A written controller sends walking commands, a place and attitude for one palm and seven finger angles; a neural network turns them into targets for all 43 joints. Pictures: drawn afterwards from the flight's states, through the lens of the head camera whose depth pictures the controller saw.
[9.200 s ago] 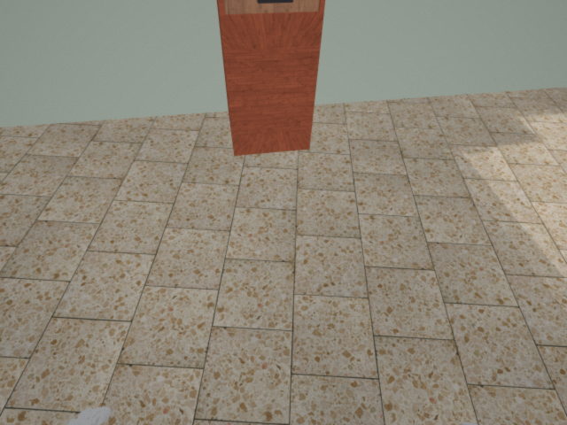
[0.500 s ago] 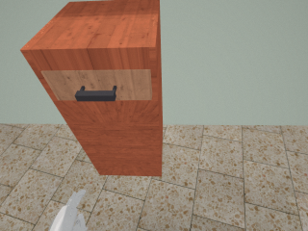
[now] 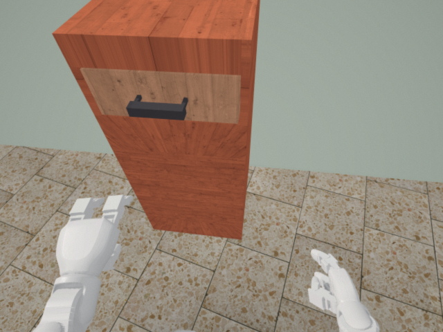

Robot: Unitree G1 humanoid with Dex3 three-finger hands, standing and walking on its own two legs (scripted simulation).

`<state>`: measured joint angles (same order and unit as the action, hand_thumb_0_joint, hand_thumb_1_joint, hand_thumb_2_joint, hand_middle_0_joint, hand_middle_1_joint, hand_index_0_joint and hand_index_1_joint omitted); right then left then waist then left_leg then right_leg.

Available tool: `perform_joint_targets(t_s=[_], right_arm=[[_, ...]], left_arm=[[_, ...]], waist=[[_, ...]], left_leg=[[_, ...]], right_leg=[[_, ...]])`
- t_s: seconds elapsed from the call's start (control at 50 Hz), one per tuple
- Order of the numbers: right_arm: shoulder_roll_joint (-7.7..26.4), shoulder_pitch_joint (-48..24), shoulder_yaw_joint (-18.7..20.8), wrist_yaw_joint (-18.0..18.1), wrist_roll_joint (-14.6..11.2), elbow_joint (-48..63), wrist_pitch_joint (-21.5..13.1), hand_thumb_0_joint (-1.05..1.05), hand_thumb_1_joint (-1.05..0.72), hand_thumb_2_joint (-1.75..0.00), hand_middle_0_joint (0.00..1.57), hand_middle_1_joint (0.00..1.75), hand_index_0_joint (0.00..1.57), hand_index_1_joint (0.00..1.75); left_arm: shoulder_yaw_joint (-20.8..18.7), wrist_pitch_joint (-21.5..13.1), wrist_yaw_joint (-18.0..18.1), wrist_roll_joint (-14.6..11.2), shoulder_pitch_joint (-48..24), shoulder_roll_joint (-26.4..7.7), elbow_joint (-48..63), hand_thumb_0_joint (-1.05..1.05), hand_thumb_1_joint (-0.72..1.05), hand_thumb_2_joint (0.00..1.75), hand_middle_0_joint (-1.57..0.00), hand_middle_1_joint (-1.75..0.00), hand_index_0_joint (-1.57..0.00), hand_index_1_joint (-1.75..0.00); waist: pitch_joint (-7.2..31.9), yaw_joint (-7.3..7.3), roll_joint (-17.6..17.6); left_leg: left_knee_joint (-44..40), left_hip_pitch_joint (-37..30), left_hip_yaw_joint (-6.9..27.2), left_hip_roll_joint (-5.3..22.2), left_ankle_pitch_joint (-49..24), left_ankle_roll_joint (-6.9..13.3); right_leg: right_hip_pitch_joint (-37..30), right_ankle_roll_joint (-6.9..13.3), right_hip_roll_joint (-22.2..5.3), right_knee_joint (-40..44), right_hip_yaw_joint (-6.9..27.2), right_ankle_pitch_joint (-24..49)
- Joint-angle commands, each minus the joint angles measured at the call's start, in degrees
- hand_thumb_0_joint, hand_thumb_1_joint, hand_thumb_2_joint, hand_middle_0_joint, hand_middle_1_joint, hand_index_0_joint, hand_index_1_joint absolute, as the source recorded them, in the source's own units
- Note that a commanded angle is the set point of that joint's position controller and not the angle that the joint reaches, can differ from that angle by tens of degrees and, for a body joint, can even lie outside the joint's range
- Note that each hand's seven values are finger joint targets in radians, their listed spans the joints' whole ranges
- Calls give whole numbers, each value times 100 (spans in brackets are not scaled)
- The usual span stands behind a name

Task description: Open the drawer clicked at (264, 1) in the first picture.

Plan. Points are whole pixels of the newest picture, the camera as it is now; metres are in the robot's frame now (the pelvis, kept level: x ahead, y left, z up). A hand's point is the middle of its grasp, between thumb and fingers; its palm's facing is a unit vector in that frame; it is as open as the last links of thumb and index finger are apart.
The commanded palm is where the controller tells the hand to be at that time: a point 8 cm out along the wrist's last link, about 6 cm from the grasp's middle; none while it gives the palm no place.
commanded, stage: raise the hand with hooked fingers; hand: left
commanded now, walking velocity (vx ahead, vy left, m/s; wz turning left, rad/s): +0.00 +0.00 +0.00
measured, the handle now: (159, 105) +0.58 +0.25 +0.06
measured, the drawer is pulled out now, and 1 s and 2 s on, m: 0.00 0.00 0.00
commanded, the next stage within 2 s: move the hooked fingers above the handle in 1.24 s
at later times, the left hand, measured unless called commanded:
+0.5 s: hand (94, 189) +0.29 +0.26 +0.11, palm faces +0.12 -0.08 -0.99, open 12.9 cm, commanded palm +0.26 +0.25 +0.18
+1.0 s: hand (88, 144) +0.33 +0.26 +0.18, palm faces +0.05 -0.05 -1.00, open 13.9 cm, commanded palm +0.30 +0.25 +0.24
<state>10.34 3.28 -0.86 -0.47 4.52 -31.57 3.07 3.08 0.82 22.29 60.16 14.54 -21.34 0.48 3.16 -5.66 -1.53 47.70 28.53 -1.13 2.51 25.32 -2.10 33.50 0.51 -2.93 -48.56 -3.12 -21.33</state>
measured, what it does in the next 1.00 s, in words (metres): stands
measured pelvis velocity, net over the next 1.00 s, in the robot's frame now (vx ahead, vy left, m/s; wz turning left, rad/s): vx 0.02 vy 0.01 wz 0.00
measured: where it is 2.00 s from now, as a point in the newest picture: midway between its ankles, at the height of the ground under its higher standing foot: outside the picture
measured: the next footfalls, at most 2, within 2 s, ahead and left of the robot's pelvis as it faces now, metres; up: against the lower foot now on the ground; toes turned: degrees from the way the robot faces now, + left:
none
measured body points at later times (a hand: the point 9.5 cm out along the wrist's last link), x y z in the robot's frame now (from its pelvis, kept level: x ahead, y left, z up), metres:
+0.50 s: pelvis +0.02 +0.02 +0.03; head +0.04 -0.01 +0.48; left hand +0.28 +0.26 +0.17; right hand +0.23 -0.21 -0.07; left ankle -0.01 +0.14 -0.70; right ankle +0.03 -0.11 -0.70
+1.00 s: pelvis +0.02 +0.01 +0.04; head +0.03 -0.03 +0.49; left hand +0.32 +0.26 +0.24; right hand +0.21 -0.21 -0.07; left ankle -0.01 +0.14 -0.70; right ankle +0.03 -0.11 -0.70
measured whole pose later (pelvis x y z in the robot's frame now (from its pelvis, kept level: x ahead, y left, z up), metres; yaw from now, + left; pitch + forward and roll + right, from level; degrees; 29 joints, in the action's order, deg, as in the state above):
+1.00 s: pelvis +0.02 +0.01 +0.04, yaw +0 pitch -1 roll +0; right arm 15.6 7.3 -0.6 -0.2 -0.4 -35.6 6.7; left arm 0.3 1.1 -5.9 49.6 -10.8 -31.1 -0.8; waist -0.8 -5.2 -5.6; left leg 22.4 7.3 -1.9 1.3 14.4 -0.8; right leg 12.4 -0.7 -3.0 -24.2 -3.3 -11.1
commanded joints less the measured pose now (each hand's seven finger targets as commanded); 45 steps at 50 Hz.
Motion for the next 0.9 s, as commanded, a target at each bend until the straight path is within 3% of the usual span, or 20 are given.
perform_joint_targets(t_s=[0.0, 0.06, 0.1, 0.18, 0.22, 0.28, 0.32, 0.4, 0.52, 0.56, 0.62, 0.66, 0.76, 0.8, 0.82, 0.88], right_arm=[[769, -504, 236, 158, -109, 840, -208, 0, -90, -90, 20, 30, 20, 30], [789, -440, 205, 162, -121, 799, -208, 0, -90, -90, 20, 30, 20, 30], [805, -432, 204, 154, -122, 787, -210, 0, -90, -90, 20, 30, 20, 30], [838, -306, 306, 133, -118, 743, -292, 0, -90, -90, 20, 30, 20, 30], [843, -271, 352, 112, -126, 672, -319, 0, -90, -90, 20, 30, 20, 30], [899, -279, 391, 112, -184, 611, -319, 0, -90, -90, 20, 30, 20, 30], [920, -282, 408, 139, -232, 543, -296, 0, -90, -90, 20, 30, 20, 30], [924, -403, 378, 162, -300, 521, -236, 0, -90, -90, 20, 30, 20, 30], [956, -513, 260, 171, -384, 477, -38, 0, -90, -90, 20, 30, 20, 30], [953, -536, 236, 182, -396, 495, 11, 0, -90, -90, 20, 30, 20, 30], [958, -522, 215, 173, -395, 503, 41, 0, -90, -90, 20, 30, 20, 30], [957, -513, 203, 182, -405, 503, 47, 0, -90, -90, 20, 30, 20, 30], [1008, -500, 187, 185, -452, 460, 64, 0, -90, -90, 20, 30, 20, 30], [1017, -483, 192, 178, -461, 462, 34, 0, -90, -90, 20, 30, 20, 30], [1026, -448, 200, 178, -456, 449, 19, 0, -90, -90, 20, 30, 20, 30], [1057, -428, 242, 105, -499, 492, 34, 0, -90, -90, 20, 30, 20, 30]], left_arm=[[-468, 304, -360, -211, -313, -791, 1258, 0, 11, 56, -26, -81, -26, -81], [-635, 253, -683, -290, -201, -952, 1309, 0, 4, 53, -26, -86, -26, -86], [-795, 135, -747, -272, -330, -1108, 1503, 0, -1, 51, -27, -88, -27, -88], [-997, -162, -637, -335, -637, -1214, 1873, 0, -10, 47, -27, -94, -27, -94], [-911, -241, -544, -342, -816, -1137, 1990, 0, -15, 45, -27, -98, -27, -98], [-843, -144, -538, -415, -1222, -1131, 1791, 0, -22, 42, -28, -102, -28, -102], [-805, -54, -607, -404, -1598, -1241, 1719, 0, -27, 40, -28, -105, -28, -105], [-727, 151, -939, -423, -2074, -1406, 1803, 0, -36, 36, -29, -111, -29, -111], [-763, 378, -1589, -583, -2640, -1653, 1396, 0, -50, 30, -30, -120, -30, -120], [-786, 385, -1778, -621, -2871, -1741, 1332, 0, -50, 30, -30, -120, -30, -120], [-859, 288, -2004, -690, -3285, -1895, 1435, 0, -50, 30, -30, -120, -30, -120], [-862, 237, -2141, -770, -3440, -1927, 1293, 0, -50, 30, -30, -120, -30, -120], [-919, 119, -2378, -859, -4143, -2133, 1088, 0, -50, 30, -30, -120, -30, -120], [-981, 57, -2446, -909, -4449, -2259, 1119, 0, -50, 30, -30, -120, -30, -120], [-1068, 34, -2471, -930, -4489, -2359, 1016, 0, -50, 30, -30, -120, -30, -120], [-1042, 5, -2619, -1030, -3949, -2165, 811, 0, -50, 30, -30, -120, -30, -120]], waist=[[1097, 94, 168], [779, 22, 380], [839, -44, 208], [1048, -12, 30], [1073, 26, -231], [955, 119, -17], [932, 96, -18], [1206, 10, -197], [751, 34, -61], [850, 27, -37], [993, 41, -136], [953, 54, -23], [917, 109, -17], [1070, 93, -86], [1105, 73, -42], [1089, 11, -9]], left_leg=[[-1260, -590, -33, -387, -1670, 324], [-1558, -602, -39, -347, -1662, 318], [-1692, -703, -45, -342, -1752, 314], [-1773, -1030, 2, -329, -2140, 302], [-1791, -1215, 16, -323, -2343, 282], [-1854, -1273, 44, -318, -2361, 278], [-1981, -1334, 21, -328, -2306, 285], [-2134, -1647, 18, -333, -2830, 272], [-2480, -1687, -72, -339, -2859, 274], [-2531, -1769, -99, -361, -2880, 292], [-2585, -1888, -109, -377, -3021, 290], [-2603, -1914, -133, -397, -3022, 311], [-2721, -1902, -142, -399, -2864, 295], [-2732, -1963, -122, -413, -2841, 305], [-2740, -1968, -114, -422, -2903, 309], [-2742, -1903, -132, -416, -3033, 293]], right_leg=[[-1531, 177, 276, 1249, 239, 1403], [-1788, 158, 250, 1457, 220, 1358], [-1967, 179, 238, 1527, 249, 1349], [-2086, 190, 245, 1581, 184, 1578], [-1979, 205, 247, 1564, 108, 1624], [-1947, 173, 245, 1656, 67, 1654], [-2041, 178, 237, 1731, 64, 1623], [-2453, 185, 224, 1822, 67, 2004], [-2794, 161, 251, 2176, 51, 2230], [-2930, 151, 259, 2249, 57, 2322], [-3121, 147, 252, 2321, 71, 2476], [-3154, 129, 258, 2400, 70, 2560], [-3181, 110, 241, 2538, 61, 2412], [-3266, 118, 231, 2556, 71, 2333], [-3320, 118, 232, 2559, 72, 2417], [-3373, 119, 249, 2550, 75, 2537]])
